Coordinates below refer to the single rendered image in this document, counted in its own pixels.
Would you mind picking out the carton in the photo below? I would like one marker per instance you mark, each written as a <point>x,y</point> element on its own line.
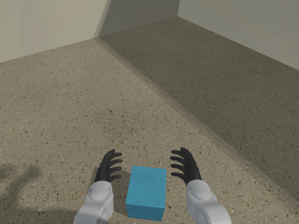
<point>146,193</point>

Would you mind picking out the robot left forearm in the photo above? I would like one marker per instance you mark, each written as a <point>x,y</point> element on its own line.
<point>98,204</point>

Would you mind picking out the robot left hand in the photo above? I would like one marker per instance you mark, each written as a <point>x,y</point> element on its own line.
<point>104,170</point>

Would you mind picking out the robot right forearm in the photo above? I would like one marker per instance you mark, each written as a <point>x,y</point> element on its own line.
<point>202,204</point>

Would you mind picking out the robot right hand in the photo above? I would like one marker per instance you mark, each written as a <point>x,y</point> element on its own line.
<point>190,169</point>

